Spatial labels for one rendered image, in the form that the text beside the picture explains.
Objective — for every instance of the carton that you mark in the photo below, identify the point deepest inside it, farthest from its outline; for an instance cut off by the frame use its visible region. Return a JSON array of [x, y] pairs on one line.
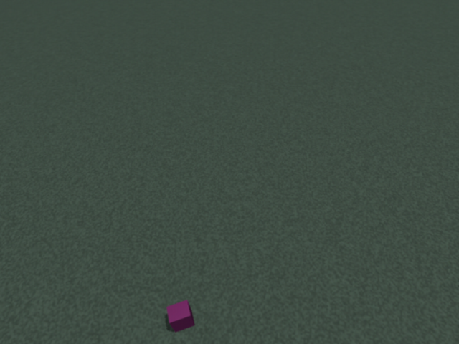
[[180, 316]]

